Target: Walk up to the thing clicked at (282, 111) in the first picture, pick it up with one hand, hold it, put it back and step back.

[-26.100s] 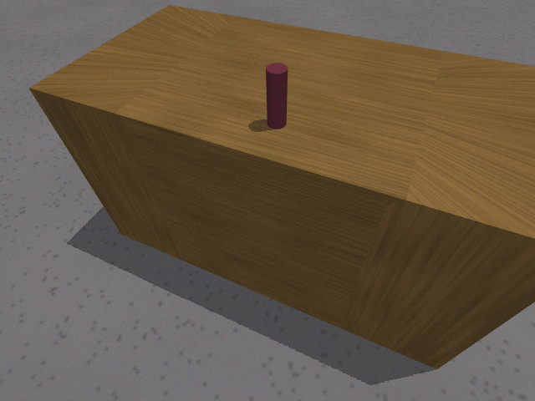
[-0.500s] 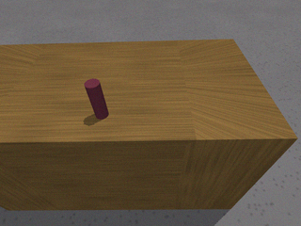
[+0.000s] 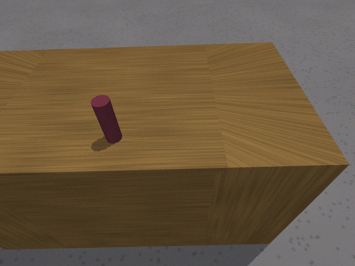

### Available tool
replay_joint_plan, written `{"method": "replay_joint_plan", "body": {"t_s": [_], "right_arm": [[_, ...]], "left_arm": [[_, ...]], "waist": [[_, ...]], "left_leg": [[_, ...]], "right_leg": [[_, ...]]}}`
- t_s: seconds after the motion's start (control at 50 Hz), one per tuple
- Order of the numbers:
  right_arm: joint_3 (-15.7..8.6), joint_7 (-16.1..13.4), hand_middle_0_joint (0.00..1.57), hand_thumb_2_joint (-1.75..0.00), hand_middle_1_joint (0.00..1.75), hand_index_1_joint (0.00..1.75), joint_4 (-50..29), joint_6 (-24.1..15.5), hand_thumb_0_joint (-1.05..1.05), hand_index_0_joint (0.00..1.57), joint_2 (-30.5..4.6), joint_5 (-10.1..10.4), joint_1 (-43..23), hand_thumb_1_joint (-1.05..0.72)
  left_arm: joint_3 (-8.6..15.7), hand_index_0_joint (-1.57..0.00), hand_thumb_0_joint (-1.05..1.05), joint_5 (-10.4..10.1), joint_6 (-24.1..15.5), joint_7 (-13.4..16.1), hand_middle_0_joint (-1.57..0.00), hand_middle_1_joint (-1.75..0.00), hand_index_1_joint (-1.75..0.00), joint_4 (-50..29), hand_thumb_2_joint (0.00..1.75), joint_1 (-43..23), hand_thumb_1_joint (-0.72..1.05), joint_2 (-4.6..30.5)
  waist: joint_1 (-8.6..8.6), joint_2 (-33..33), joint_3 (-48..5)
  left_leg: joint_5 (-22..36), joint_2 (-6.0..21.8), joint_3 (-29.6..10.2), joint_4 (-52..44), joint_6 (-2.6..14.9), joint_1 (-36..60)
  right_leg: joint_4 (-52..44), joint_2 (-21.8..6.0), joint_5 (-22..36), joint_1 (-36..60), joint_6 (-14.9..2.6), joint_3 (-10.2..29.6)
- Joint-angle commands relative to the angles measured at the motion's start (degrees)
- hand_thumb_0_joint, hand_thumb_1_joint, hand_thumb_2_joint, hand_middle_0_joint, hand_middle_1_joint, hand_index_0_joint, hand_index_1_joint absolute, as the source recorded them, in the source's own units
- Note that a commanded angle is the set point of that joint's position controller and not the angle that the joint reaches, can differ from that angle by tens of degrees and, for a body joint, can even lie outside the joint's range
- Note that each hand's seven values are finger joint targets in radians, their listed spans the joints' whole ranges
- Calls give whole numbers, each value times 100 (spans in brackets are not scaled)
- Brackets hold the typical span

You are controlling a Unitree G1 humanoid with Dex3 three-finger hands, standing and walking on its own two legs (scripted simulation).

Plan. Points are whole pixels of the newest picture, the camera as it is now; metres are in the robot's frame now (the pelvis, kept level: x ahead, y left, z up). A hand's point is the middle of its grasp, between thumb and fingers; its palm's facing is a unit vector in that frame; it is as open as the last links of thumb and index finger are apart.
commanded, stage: home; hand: left
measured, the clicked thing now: (107, 120) +0.49 +0.22 +0.04
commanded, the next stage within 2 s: stand in 0.50 s
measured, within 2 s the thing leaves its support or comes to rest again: neither
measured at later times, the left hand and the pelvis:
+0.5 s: hand out of the picture +0.08 +0.25 -0.15, palm faces -0.05 -0.93 -0.36, open 17.7 cm; pelvis +0.01 +0.00 +0.00, yaw +0 degrees
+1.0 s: hand out of the picture +0.09 +0.25 -0.15, palm faces -0.04 -0.94 -0.35, open 10.7 cm; pelvis +0.02 +0.00 +0.00, yaw +0 degrees
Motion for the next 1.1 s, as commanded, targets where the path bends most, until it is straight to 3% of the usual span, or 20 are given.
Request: {"method": "replay_joint_plan", "body": {"t_s": [0.0,0.1,0.18,0.24,0.36,0.42,0.5,0.58,0.62,0.64,0.8,0.9,0.96,0.98,1.02,1.08], "right_arm": [[-192,-73,20,-90,30,30,-301,-115,0,20,-1216,-4,-239,-90],[-182,-81,20,-90,30,30,-303,-125,0,20,-1185,-6,-225,-90],[-188,-77,20,-90,30,30,-286,-114,0,20,-1202,-14,-226,-90],[-195,-84,20,-90,30,30,-296,-130,0,20,-1216,-9,-252,-90],[-205,-83,20,-90,30,30,-279,-127,0,20,-1218,-11,-209,-90],[-207,-83,20,-90,30,30,-278,-135,0,20,-1229,-12,-246,-90],[-200,-83,20,-90,30,30,-267,-120,0,20,-1203,-7,-236,-90],[-195,-83,20,-90,30,30,-280,-133,0,20,-1216,-15,-219,-90],[-193,-89,20,-90,30,30,-282,-129,0,20,-1200,-13,-248,-90],[-193,-92,20,-90,30,30,-286,-129,0,20,-1187,-18,-227,-90],[-198,-87,20,-90,30,30,-298,-120,0,20,-1197,-8,-237,-90],[-202,-84,20,-90,30,30,-305,-133,0,20,-1190,-4,-247,-90],[-194,-82,20,-90,30,30,-292,-134,0,20,-1196,-15,-194,-90],[-197,-83,20,-90,30,30,-302,-135,0,20,-1189,-22,-189,-90],[-198,-79,20,-90,30,30,-330,-140,0,20,-1171,-7,-232,-90],[-208,-86,20,-90,30,30,-330,-149,0,20,-1185,-7,-205,-90]], "left_arm": [[263,-4,0,-36,-110,94,-4,-4,-4,-291,3,-205,-60,1259],[287,-4,0,-21,-107,92,-4,-4,-4,-308,3,-282,-60,1276],[307,-4,0,-22,-83,85,-4,-4,-4,-289,2,-289,-61,1280],[316,-4,0,-16,-98,80,-4,-4,-4,-311,2,-317,-61,1281],[317,-4,0,-33,-96,82,-4,-4,-4,-326,2,-312,-61,1281],[314,-4,0,-35,-93,83,-4,-4,-4,-335,2,-324,-60,1274],[318,-4,0,-35,-80,84,-4,-4,-4,-308,2,-297,-61,1274],[324,-4,0,-33,-92,79,-4,-4,-4,-333,3,-298,-60,1282],[332,-20,0,-32,-80,82,-20,-20,-20,-326,19,-296,-44,1299],[334,-20,0,-24,-78,83,-20,-28,-28,-331,27,-306,-36,1308],[318,-20,0,-33,-90,85,-20,-30,-30,-368,90,-275,28,1265],[328,-20,0,-40,-83,75,-20,-30,-30,-356,90,-260,68,1295],[339,-20,0,-43,-74,70,-20,-30,-30,-362,90,-274,90,1275],[338,-20,0,-37,-71,65,-20,-30,-30,-361,90,-259,90,1281],[332,-20,0,-22,-86,70,-20,-30,-30,-369,90,-273,90,1289],[344,-20,0,-31,-96,73,-20,-30,-30,-382,90,-272,90,1300]], "waist": [[36,-49,-398],[19,-121,-440],[20,-63,-281],[22,-103,-382],[0,-122,-399],[20,-89,-485],[12,-134,-388],[16,-38,-449],[14,-75,-383],[13,-115,-361],[21,-40,-429],[21,-109,-364],[13,-11,-325],[14,-15,-323],[22,-153,-410],[15,-157,-524]], "left_leg": [[450,518,-482,-421,218,234],[481,518,-460,-472,202,226],[50,496,-476,-591,197,118],[402,526,-462,-528,204,272],[397,519,-425,-532,204,301],[692,544,-412,-496,192,357],[343,506,-407,-566,196,293],[579,518,-387,-528,192,363],[575,523,-397,-538,180,386],[564,530,-422,-563,174,326],[605,538,-393,-515,195,364],[594,541,-414,-556,175,399],[308,498,-389,-607,177,295],[186,507,-402,-642,191,259],[651,563,-443,-574,197,397],[885,563,-392,-503,203,502]], "right_leg": [[-445,-530,610,-47,-258,414],[-475,-545,682,27,-248,411],[-541,-516,261,-60,-248,390],[-503,-549,604,-19,-252,403],[-547,-553,608,-8,-251,418],[-485,-555,839,87,-260,396],[-553,-542,602,19,-247,382],[-553,-560,767,65,-251,392],[-536,-547,733,-5,-249,374],[-549,-536,663,-8,-256,363],[-568,-562,776,42,-250,378],[-564,-532,676,-24,-261,355],[-599,-547,535,-21,-259,387],[-594,-543,433,-1,-267,374],[-530,-544,724,26,-269,347],[-502,-571,983,94,-268,372]]}}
